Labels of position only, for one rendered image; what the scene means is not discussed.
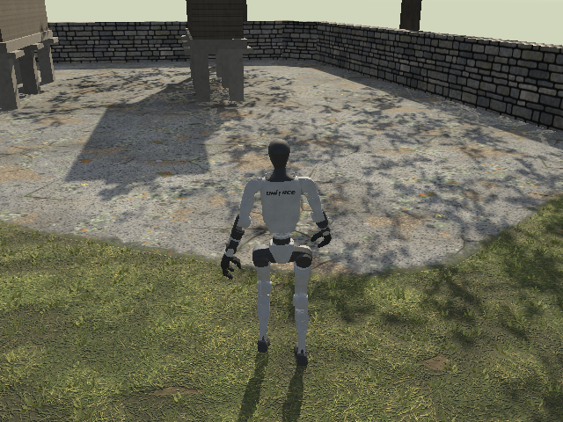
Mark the left robot forearm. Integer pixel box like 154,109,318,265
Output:
224,214,245,257

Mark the robot left hand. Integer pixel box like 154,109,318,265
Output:
221,254,241,279

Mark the right robot shin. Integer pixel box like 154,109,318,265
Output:
295,294,309,353

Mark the left robot shin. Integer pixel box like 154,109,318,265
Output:
258,280,270,341

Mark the left robot upper arm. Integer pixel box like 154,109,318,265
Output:
237,178,262,228

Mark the robot right hand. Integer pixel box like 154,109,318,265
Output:
311,231,332,248

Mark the robot shin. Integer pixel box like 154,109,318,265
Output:
258,280,270,341
295,294,309,353

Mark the right robot forearm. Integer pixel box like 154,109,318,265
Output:
316,208,330,236

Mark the right robot upper arm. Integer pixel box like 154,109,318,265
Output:
298,177,325,223

